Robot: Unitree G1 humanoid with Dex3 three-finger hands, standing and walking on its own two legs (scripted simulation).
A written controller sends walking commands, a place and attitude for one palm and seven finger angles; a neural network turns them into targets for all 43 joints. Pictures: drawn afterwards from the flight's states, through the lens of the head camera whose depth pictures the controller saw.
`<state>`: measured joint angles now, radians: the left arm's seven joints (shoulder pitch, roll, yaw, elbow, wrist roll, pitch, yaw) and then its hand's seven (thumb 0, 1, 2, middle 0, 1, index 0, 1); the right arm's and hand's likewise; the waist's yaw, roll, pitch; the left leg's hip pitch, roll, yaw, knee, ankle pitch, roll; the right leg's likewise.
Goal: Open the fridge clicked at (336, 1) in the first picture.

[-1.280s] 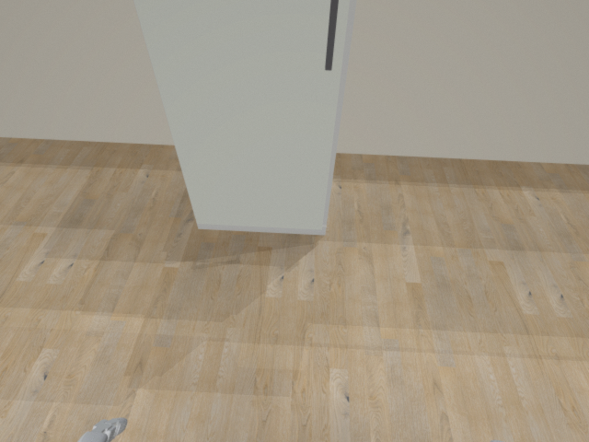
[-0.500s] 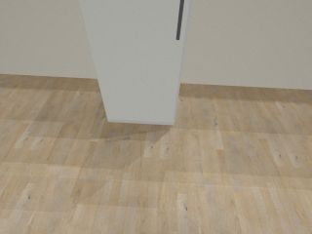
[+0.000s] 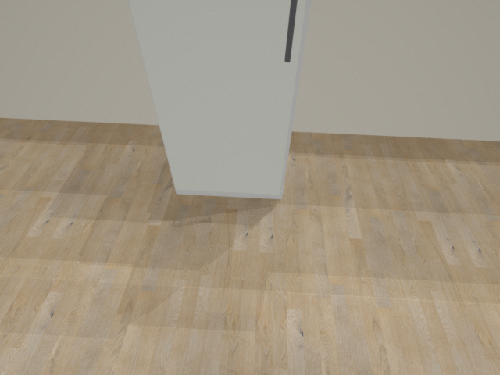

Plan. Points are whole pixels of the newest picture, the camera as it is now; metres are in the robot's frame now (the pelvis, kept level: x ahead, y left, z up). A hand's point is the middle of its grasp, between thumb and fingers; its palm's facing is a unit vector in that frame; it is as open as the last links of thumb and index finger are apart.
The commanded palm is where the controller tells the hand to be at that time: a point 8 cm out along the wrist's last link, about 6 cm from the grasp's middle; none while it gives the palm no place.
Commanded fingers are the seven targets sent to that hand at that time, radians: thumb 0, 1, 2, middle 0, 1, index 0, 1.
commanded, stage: look at it before walking up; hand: right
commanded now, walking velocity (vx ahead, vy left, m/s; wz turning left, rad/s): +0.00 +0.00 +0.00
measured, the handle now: out of the picture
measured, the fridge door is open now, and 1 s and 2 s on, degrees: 0 0 0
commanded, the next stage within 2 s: walk to a spot facing it in 0.16 s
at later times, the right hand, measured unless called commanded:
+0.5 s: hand out of the picture +0.06 -0.22 -0.17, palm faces -0.08 +0.96 -0.26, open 7.4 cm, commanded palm none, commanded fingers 0.00 -0.90 -0.90 0.20 0.30 0.20 0.30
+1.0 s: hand (322, 362) +0.20 -0.12 -0.18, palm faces -0.22 +0.96 -0.16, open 7.4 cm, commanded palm none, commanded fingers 0.00 -0.90 -0.90 0.20 0.30 0.20 0.30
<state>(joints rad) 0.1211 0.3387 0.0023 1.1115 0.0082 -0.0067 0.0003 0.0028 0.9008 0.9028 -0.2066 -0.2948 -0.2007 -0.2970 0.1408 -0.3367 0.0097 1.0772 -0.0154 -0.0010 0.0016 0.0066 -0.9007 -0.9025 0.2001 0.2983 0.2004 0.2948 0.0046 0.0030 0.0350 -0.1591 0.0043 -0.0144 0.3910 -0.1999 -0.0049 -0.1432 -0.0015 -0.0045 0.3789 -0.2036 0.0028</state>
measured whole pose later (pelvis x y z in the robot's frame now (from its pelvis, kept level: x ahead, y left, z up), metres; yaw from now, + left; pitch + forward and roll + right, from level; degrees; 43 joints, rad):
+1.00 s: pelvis +0.19 +0.05 -0.01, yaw +17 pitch +0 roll +1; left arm 0.13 0.19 0.05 0.98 0.02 -0.01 -0.02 0.00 0.91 0.90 -0.20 -0.29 -0.20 -0.30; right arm 0.40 -0.14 -0.03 1.07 -0.03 -0.06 -0.01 0.01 -0.90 -0.90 0.20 0.30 0.20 0.29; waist -0.02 -0.02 0.03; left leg -0.05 -0.04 0.00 0.36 -0.31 0.02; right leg -0.59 -0.12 -0.08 0.89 -0.19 0.05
